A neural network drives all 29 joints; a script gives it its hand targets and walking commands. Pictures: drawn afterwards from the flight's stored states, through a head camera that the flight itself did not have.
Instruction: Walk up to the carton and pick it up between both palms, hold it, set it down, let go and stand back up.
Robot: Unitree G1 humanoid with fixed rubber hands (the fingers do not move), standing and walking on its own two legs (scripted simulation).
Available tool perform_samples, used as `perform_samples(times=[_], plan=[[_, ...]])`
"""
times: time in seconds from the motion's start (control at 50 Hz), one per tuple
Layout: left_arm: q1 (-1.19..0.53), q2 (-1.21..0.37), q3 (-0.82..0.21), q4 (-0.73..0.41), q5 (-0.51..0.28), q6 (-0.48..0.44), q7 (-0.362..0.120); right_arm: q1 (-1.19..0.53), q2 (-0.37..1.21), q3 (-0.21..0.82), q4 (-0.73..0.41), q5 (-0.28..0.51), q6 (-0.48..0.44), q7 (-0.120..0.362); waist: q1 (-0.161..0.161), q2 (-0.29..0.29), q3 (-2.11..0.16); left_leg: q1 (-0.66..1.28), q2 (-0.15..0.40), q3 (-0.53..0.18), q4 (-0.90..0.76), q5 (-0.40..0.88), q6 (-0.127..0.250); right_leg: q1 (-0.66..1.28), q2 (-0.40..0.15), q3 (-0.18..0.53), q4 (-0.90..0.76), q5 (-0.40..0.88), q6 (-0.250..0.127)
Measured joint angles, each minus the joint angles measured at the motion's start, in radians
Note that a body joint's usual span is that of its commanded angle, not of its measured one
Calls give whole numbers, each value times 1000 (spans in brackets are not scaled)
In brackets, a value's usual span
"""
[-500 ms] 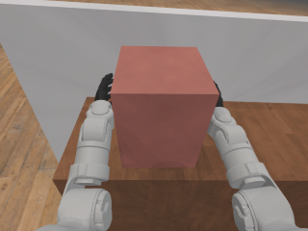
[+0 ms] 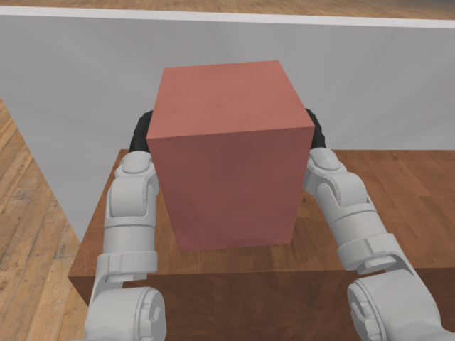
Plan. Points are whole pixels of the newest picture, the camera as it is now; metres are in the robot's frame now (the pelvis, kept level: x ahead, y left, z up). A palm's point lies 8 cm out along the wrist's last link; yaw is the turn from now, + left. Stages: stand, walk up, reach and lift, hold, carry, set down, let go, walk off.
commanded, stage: reach and lift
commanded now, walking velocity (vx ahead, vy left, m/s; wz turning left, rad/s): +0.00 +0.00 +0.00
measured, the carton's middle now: (228, 157) +0.38 +0.00 +0.18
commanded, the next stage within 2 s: hold in 0.76 s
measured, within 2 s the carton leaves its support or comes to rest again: neither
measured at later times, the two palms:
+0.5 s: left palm (139, 141) +0.37 +0.15 +0.22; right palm (316, 133) +0.37 -0.14 +0.23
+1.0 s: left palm (134, 129) +0.37 +0.15 +0.24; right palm (318, 122) +0.37 -0.14 +0.25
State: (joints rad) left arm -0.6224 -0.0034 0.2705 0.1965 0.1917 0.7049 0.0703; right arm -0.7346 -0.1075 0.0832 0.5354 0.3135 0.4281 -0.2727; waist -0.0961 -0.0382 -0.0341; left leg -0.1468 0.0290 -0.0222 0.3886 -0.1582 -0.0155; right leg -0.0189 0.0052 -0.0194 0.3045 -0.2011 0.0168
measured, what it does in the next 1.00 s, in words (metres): stands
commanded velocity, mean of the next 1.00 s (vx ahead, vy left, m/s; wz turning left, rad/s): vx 0.00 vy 0.00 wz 0.00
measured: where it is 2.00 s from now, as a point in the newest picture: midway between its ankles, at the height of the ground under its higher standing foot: outside the picture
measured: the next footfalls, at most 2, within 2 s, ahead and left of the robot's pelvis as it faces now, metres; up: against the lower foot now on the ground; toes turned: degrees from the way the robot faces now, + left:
none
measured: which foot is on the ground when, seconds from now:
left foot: down 0.00-1.00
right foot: down 0.00-1.00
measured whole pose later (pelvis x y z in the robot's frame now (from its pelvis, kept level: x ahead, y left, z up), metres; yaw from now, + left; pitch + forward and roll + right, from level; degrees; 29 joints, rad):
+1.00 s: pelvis +0.00 +0.00 +0.00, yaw +0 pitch -3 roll -1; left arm -0.77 0.04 0.30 0.24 0.17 0.87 0.08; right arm -0.91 -0.14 0.06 0.61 0.39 0.58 -0.29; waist -0.08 -0.02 -0.11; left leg -0.18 0.04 -0.02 0.38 -0.15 -0.02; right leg -0.05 0.01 -0.01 0.31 -0.19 0.01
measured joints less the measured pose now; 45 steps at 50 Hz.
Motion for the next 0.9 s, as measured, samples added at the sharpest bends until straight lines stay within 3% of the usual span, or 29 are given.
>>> perform_samples(times=[0.58, 0.9], plan=[[-62, 16, 12, -33, -8, 117, 7, -97, -32, 7, 6, 64, 109, -18, 3, 11, -44, -9, 8, 7, -3, 0, -4, -12, 7, 9, -5, 5, -4], [-138, 39, 26, 36, -19, 155, 9, -168, -34, -20, 71, 72, 150, -21, 16, 20, -75, -28, 8, 7, -6, 10, -4, -36, 7, 9, 2, 9, -5]])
